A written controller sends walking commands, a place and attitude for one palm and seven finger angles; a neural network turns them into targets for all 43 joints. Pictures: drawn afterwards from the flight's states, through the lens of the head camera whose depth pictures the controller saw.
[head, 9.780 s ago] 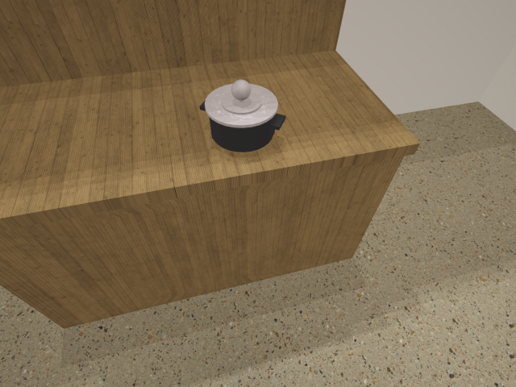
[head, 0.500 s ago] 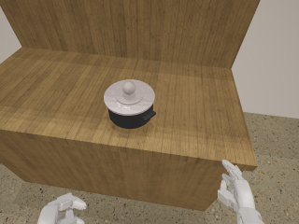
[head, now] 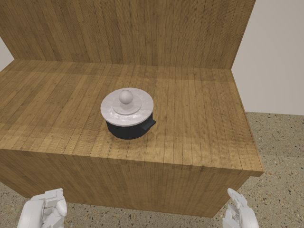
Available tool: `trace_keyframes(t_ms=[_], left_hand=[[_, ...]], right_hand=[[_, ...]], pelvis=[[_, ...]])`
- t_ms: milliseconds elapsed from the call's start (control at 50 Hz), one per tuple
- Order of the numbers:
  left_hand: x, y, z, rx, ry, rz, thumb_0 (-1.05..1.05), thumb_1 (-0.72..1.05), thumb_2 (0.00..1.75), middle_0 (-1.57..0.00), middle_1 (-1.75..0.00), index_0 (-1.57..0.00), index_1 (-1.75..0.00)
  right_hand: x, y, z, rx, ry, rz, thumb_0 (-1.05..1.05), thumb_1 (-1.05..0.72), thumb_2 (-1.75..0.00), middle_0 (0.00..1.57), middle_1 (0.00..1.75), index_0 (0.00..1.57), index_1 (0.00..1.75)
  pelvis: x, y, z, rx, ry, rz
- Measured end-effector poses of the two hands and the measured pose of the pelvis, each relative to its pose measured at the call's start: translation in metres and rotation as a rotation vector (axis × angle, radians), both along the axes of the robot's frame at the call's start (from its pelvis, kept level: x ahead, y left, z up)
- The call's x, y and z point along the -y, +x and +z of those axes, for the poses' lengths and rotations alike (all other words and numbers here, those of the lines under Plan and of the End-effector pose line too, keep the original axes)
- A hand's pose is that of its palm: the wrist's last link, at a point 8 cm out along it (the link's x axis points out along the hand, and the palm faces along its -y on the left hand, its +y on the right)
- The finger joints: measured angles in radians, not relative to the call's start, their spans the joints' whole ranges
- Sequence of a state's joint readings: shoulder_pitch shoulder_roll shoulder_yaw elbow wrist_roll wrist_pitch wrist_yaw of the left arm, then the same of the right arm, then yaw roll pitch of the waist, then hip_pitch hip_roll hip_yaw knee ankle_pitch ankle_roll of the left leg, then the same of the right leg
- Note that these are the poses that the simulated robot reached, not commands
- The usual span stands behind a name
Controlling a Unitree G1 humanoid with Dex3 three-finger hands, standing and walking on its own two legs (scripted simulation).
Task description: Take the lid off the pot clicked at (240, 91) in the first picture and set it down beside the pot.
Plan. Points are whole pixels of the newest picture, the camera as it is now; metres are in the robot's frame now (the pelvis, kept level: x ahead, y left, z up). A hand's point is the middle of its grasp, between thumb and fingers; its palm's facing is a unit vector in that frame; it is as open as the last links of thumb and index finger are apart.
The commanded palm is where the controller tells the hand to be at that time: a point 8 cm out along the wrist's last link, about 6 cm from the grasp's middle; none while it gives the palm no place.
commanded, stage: raise the hand higher, near the body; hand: left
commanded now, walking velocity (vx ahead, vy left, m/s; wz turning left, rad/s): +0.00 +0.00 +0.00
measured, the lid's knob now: (126, 97) +0.50 +0.15 +0.06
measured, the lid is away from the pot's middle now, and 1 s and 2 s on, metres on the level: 0.00 0.00 0.00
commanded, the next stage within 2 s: reach forward and open the fingers in 0.46 s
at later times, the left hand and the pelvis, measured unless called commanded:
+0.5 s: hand (54, 190) +0.17 +0.23 +0.09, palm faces +0.33 -0.85 -0.42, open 3.1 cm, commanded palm +0.12 +0.26 +0.12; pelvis +0.00 -0.01 +0.00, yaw +0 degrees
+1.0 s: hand (48, 182) +0.18 +0.25 +0.09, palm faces -0.23 -0.10 -0.97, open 3.7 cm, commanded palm +0.18 +0.25 +0.16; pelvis -0.01 -0.02 +0.00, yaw +1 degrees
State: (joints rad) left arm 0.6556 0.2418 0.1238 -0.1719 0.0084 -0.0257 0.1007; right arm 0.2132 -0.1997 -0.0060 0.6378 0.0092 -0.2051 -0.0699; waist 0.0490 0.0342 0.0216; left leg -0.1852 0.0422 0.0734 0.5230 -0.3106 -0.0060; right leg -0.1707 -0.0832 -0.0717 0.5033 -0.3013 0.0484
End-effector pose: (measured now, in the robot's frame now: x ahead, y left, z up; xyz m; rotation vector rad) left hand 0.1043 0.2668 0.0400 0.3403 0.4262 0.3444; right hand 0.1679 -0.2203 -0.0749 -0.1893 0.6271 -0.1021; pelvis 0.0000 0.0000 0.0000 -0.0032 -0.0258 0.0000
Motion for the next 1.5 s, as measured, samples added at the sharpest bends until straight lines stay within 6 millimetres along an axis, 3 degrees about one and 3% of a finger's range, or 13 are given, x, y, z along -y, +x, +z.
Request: trace_keyframes(t_ms=[160, 260, 580, 720, 840, 960, 1080, 1180, 1340, 1440, 1500], left_hand=[[0.003, 0.007, 0.024, 0.092, 0.026, -0.017, 0.02, 0.9, 0.9, -1.29, -1.5, -1.29, -1.5], [0.001, 0.011, 0.041, 0.153, 0.06, -0.012, 0.02, 0.9, 0.9, -1.29, -1.5, -1.29, -1.5], [0.005, 0.031, 0.088, 0.321, 0.14, -0.057, 0.02, 0.9, 0.9, -1.3, -1.5, -1.3, -1.5], [0.016, 0.046, 0.105, 0.081, 0.787, -0.269, 0.01, 0.84, 0.9, -1.26, -1.45, -1.27, -1.45], [0.013, 0.052, 0.109, -0.124, 1.072, -0.407, 0.01, 0.7, 0.96, -1.21, -1.29, -1.22, -1.29], [0.012, 0.065, 0.107, -0.222, 1.036, -0.5, 0.01, 0.52, 1.06, -1.15, -1.09, -1.16, -1.09], [0.02, 0.08, 0.119, -0.201, 1.072, -0.642, 0.0, 0.34, 1.15, -1.09, -0.88, -1.09, -0.88], [0.011, 0.09, 0.127, -0.171, 1.065, -0.627, 0.0, 0.19, 1.21, -1.02, -0.7, -1.03, -0.7], [0.018, 0.103, 0.13, -0.112, 1.092, -0.684, 0.0, -0.04, 1.28, -0.92, -0.42, -0.92, -0.42], [0.007, 0.117, 0.14, -0.094, 1.098, -0.623, 0.0, -0.18, 1.32, -0.86, -0.25, -0.87, -0.25], [0.01, 0.122, 0.139, -0.092, 1.069, -0.62, 0.0, -0.23, 1.35, -0.84, -0.18, -0.84, -0.18]], right_hand=[[-0.006, 0.029, 0.016, 0.086, 0.007, 0.041, 0.01, -0.91, -0.9, 0.2, 0.3, 0.2, 0.3], [-0.012, 0.038, 0.019, 0.099, 0.021, 0.069, 0.01, -0.9, -0.9, 0.2, 0.3, 0.2, 0.3], [-0.005, 0.018, 0.004, 0.024, 0.028, 0.065, 0.01, -0.9, -0.9, 0.2, 0.3, 0.2, 0.3], [0.005, 0.015, -0.011, -0.089, 0.029, 0.096, 0.01, -0.9, -0.9, 0.2, 0.3, 0.2, 0.3], [0.011, 0.02, -0.021, -0.137, 0.054, 0.09, 0.01, -0.91, -0.9, 0.2, 0.3, 0.2, 0.3], [0.013, 0.029, -0.018, -0.102, 0.067, 0.074, 0.01, -0.91, -0.9, 0.2, 0.3, 0.2, 0.3], [0.013, 0.031, -0.009, -0.073, 0.046, 0.077, 0.01, -0.91, -0.9, 0.2, 0.3, 0.2, 0.3], [0.012, 0.023, -0.007, -0.083, 0.054, 0.073, 0.01, -0.91, -0.9, 0.2, 0.3, 0.2, 0.3], [0.006, 0.004, -0.013, -0.133, 0.044, 0.071, 0.01, -0.91, -0.9, 0.2, 0.3, 0.2, 0.3], [-0.001, -0.005, -0.015, -0.152, 0.067, 0.068, 0.01, -0.91, -0.9, 0.2, 0.3, 0.2, 0.3], [-0.005, -0.007, -0.015, -0.149, 0.082, 0.071, 0.01, -0.91, -0.9, 0.2, 0.3, 0.2, 0.3]], pelvis=[[0.002, 0.004, 0.001, 0.009, -0.002, 0.002], [0.005, 0.004, 0.002, 0.014, -0.002, 0.005], [0.011, 0.003, 0.004, 0.03, -0.004, 0.001], [0.012, -0.005, 0.001, -0.027, 0.004, -0.009], [0.014, -0.009, 0.001, -0.044, 0.005, -0.005], [0.016, -0.01, 0.003, -0.035, 0.004, 0.018], [0.016, -0.014, 0.005, -0.021, 0.002, 0.027], [0.013, -0.019, 0.007, -0.019, -0.001, 0.024], [0.005, -0.027, 0.009, -0.012, 0.002, 0.021], [0.001, -0.031, 0.009, -0.011, 0.004, 0.018], [-0.002, -0.032, 0.009, -0.011, 0.005, 0.015]])
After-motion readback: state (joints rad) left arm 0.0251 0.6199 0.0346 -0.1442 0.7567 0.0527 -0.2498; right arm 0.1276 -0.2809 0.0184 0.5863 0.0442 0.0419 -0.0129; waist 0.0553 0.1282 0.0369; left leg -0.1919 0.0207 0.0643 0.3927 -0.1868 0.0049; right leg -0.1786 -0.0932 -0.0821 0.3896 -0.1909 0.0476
